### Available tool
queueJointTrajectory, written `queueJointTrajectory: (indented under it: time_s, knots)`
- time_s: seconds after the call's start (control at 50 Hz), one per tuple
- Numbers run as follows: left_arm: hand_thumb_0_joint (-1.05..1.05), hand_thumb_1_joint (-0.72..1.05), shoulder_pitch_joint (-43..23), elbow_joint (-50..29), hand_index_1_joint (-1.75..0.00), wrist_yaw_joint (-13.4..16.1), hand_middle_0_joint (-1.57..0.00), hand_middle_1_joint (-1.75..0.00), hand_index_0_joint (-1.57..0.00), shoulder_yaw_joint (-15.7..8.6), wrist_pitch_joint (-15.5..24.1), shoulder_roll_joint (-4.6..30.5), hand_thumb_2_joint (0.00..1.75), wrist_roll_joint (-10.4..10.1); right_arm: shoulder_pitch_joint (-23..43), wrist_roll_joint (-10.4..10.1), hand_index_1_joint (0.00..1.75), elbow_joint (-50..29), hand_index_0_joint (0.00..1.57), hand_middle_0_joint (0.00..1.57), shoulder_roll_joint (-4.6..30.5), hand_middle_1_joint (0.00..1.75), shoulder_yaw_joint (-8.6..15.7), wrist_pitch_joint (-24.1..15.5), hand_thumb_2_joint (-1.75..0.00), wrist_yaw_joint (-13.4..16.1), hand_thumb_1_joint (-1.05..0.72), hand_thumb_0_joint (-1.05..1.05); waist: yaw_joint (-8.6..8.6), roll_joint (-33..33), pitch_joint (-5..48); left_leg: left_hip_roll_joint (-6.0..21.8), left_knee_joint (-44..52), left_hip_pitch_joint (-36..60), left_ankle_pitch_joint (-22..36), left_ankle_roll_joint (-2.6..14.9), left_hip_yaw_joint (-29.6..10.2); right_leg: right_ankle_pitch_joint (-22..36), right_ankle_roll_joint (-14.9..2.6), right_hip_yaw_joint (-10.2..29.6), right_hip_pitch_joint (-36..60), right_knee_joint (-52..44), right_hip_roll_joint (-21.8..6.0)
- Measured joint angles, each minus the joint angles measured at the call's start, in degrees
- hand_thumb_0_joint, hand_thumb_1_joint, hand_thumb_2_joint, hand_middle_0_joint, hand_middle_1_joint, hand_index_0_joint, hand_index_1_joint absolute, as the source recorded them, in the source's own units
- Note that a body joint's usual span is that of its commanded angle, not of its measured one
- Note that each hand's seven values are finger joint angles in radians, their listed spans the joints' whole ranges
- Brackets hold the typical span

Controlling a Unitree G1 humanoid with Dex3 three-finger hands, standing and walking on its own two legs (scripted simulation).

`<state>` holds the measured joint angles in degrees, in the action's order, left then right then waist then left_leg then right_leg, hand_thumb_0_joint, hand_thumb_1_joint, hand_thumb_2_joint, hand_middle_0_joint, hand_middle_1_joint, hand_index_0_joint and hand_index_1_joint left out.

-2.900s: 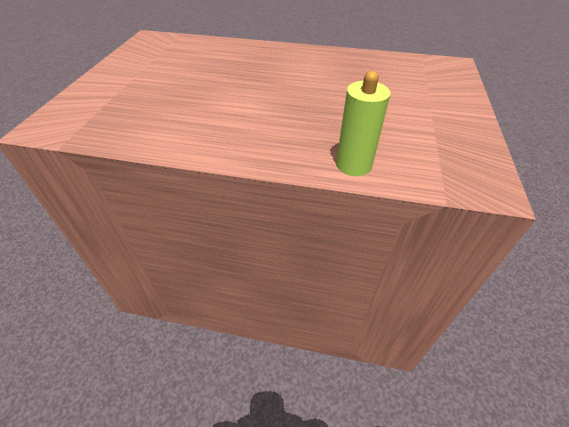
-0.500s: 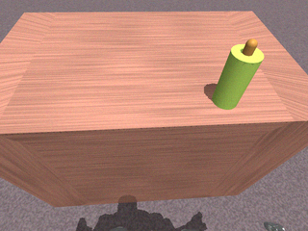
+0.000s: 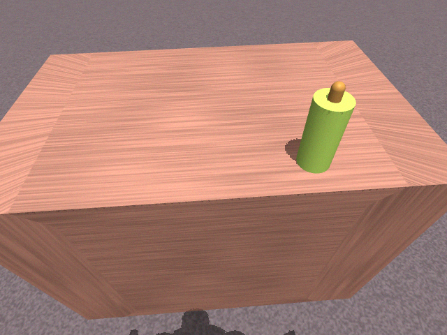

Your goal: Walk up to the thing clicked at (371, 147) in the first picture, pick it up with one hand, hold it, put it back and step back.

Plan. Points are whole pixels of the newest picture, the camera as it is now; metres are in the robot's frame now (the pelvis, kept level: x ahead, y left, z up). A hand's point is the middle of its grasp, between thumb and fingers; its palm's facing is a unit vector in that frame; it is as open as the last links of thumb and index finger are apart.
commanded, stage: walk up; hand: right
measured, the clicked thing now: (324, 127) +0.47 -0.20 +0.12
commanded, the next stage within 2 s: stand in 0.74 s
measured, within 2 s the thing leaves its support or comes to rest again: neither
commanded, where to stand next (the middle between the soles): +0.07 +0.00 m, yaw +1 degrees
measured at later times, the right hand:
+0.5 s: hand out of the picture +0.09 -0.24 -0.15, palm faces -0.02 +0.94 -0.35, open 7.4 cm
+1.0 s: hand out of the picture +0.10 -0.24 -0.15, palm faces -0.03 +0.94 -0.34, open 7.4 cm
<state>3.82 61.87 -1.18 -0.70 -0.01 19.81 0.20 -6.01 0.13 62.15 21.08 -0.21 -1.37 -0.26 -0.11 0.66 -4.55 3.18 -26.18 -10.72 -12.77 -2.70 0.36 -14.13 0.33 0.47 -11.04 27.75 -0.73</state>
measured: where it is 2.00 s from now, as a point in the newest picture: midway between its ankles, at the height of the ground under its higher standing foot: outside the picture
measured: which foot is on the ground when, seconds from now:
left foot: down 0.00-1.00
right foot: down 0.00-1.00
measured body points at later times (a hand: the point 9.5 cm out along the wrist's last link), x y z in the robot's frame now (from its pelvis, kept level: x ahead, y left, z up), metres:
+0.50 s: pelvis +0.01 +0.01 +0.01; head +0.02 +0.01 +0.46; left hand +0.09 +0.31 -0.13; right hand +0.09 -0.29 -0.12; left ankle +0.02 +0.15 -0.74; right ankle +0.01 -0.12 -0.74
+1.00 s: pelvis +0.02 +0.01 +0.01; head +0.03 +0.01 +0.46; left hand +0.09 +0.31 -0.12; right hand +0.10 -0.29 -0.12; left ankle +0.02 +0.15 -0.74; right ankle +0.01 -0.12 -0.74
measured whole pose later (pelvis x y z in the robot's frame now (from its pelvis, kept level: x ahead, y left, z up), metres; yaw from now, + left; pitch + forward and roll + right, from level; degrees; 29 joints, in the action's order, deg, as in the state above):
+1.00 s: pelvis +0.02 +0.01 +0.01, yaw +0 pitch -2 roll +0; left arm 5.2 65.2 -0.4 -0.2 0.9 20.1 0.5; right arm -4.7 0.5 65.1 19.9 0.3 -0.7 -0.4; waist 0.1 0.0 -3.4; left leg 2.3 -18.6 -6.8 -10.0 -2.0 0.5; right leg -10.9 1.4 0.3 -6.6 19.3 -1.6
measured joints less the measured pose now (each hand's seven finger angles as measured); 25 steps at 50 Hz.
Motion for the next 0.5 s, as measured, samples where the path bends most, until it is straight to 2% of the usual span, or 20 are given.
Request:
queueJointTrajectory:
  time_s: [0.2,0.5]
  knots:
    - [0.01,0.90,-0.8,2.1,-0.30,0.0,-0.20,-0.30,-0.21,-0.5,-0.2,-0.1,0.90,-0.1,0.2,0.3,0.30,2.3,0.20,0.20,-0.5,0.30,0.0,-0.2,-0.90,0.2,-0.91,0.00,0.14,-0.8,0.8,0.0,4.3,2.3,2.0,0.18,0.2,2.6,0.34,0.1,2.7,-5.2,0.0]
    - [0.01,0.90,0.6,3.8,-0.30,-0.1,-0.20,-0.30,-0.20,-0.6,-0.4,0.0,0.90,0.2,0.8,0.4,0.30,2.6,0.20,0.20,-1.2,0.30,0.3,-0.2,-0.90,0.2,-0.91,0.00,0.38,-0.9,1.2,-0.5,6.1,2.8,2.7,0.68,0.5,3.6,0.93,0.3,3.4,-7.6,-0.5]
